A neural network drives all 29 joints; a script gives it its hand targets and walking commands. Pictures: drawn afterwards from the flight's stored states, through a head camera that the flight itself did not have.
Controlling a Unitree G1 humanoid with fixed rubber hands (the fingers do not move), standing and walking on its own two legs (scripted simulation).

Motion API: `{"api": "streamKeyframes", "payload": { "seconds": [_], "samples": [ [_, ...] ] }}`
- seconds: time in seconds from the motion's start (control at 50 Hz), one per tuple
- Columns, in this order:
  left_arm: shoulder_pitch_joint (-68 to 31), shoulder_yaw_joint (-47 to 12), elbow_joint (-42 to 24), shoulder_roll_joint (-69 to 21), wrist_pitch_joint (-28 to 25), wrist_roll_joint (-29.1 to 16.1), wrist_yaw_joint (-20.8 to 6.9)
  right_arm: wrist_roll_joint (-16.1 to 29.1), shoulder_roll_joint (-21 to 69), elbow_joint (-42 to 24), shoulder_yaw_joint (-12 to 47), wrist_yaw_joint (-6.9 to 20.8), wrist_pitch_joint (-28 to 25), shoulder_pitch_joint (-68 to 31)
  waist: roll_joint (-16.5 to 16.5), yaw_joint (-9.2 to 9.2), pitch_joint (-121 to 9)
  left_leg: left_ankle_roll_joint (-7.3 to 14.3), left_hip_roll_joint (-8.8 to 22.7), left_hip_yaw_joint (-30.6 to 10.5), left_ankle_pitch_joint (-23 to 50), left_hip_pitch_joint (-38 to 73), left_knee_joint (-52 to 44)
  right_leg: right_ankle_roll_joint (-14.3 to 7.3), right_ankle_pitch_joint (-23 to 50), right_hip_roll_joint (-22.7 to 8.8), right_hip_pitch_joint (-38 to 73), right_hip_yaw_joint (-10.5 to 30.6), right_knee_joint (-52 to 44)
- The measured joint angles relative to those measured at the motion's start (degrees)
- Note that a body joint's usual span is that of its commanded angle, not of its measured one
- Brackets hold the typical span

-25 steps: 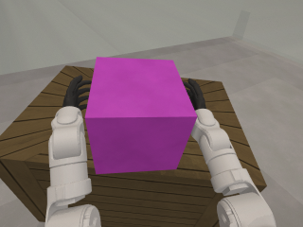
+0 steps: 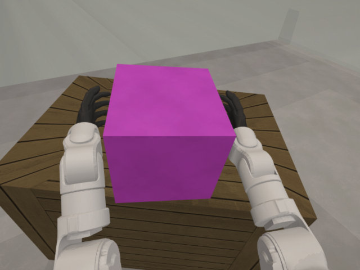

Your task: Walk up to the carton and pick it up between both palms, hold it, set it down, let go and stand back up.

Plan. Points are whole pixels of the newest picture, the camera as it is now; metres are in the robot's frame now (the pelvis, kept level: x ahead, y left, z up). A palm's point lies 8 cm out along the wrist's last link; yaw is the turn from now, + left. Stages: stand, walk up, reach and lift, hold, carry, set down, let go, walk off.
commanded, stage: hold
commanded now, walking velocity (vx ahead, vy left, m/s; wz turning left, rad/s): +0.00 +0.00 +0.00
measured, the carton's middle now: (164, 132) +0.39 +0.02 +0.14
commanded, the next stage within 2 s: none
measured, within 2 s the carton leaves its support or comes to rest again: neither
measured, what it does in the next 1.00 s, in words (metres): stands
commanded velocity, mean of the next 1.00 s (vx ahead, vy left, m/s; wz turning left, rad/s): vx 0.00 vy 0.00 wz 0.00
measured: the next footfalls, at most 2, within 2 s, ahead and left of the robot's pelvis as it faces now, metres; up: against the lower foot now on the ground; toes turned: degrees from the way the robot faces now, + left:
none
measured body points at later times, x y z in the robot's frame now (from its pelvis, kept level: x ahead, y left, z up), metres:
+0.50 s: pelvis +0.00 +0.00 +0.00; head -0.04 +0.03 +0.45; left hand +0.37 +0.17 +0.19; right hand +0.37 -0.14 +0.18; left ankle +0.04 +0.09 -0.75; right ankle +0.01 -0.09 -0.75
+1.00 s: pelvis +0.00 +0.00 +0.00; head -0.03 +0.03 +0.45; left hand +0.37 +0.17 +0.19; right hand +0.37 -0.14 +0.18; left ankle +0.04 +0.09 -0.75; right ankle +0.01 -0.09 -0.75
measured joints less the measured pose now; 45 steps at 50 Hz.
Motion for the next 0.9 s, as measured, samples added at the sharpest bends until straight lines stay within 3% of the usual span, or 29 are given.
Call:
{"api": "streamKeyframes", "payload": {
  "seconds": [0.9],
  "samples": [
    [1.32, -0.39, -1.55, -0.19, -0.11, -0.10, -0.01, 0.45, -0.11, -1.03, 0.87, -0.32, -0.71, 1.30, 0.02, -0.72, 0.71, 0.24, -0.17, -0.26, -0.85, 0.53, 0.92, 0.28, -0.52, -0.20, 1.06, -0.48, 0.10]
  ]
}}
